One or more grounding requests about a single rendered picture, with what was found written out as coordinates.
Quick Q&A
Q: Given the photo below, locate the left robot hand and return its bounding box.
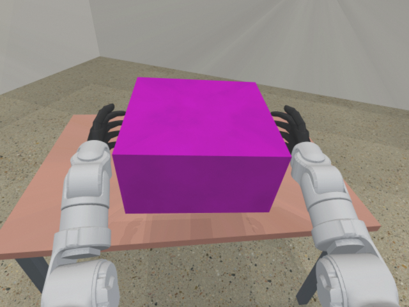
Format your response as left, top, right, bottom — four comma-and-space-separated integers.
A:
87, 104, 126, 149

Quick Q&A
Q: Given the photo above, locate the robot left upper arm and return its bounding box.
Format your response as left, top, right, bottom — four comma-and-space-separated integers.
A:
43, 259, 120, 307

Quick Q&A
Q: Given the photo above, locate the carton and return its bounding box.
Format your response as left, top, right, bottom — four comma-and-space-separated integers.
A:
112, 77, 292, 214

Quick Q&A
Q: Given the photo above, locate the robot right forearm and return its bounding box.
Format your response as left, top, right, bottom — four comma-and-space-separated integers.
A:
290, 142, 399, 304

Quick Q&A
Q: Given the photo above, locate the robot right upper arm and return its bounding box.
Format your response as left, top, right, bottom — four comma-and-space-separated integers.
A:
316, 253, 400, 307

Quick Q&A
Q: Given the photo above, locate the right robot hand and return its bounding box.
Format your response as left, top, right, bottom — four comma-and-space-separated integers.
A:
271, 105, 311, 154

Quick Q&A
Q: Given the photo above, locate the table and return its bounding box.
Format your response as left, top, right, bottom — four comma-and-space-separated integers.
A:
0, 114, 381, 305

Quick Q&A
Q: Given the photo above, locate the robot left forearm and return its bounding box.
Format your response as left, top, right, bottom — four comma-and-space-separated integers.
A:
41, 140, 112, 307

